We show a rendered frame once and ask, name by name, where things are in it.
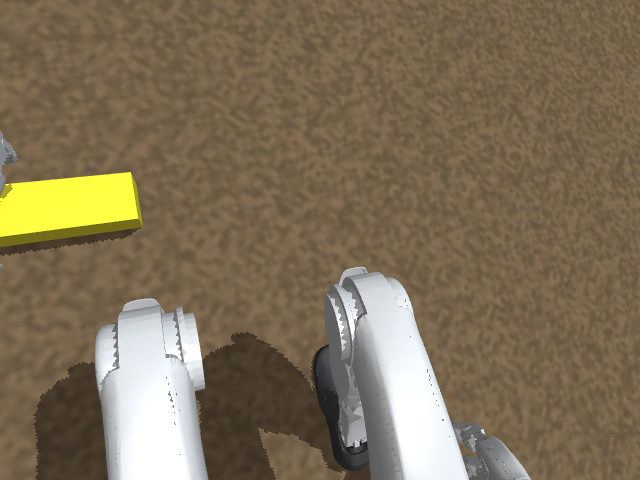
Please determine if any right robot foot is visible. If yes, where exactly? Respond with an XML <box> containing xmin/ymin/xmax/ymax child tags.
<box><xmin>314</xmin><ymin>345</ymin><xmax>369</xmax><ymax>471</ymax></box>

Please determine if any left robot hand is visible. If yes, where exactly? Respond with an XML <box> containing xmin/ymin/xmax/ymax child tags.
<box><xmin>0</xmin><ymin>131</ymin><xmax>18</xmax><ymax>270</ymax></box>

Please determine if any right robot hand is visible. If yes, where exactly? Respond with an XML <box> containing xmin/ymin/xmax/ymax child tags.
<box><xmin>451</xmin><ymin>421</ymin><xmax>531</xmax><ymax>480</ymax></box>

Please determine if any carton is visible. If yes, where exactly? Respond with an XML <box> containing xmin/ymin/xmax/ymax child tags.
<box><xmin>0</xmin><ymin>172</ymin><xmax>143</xmax><ymax>247</ymax></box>

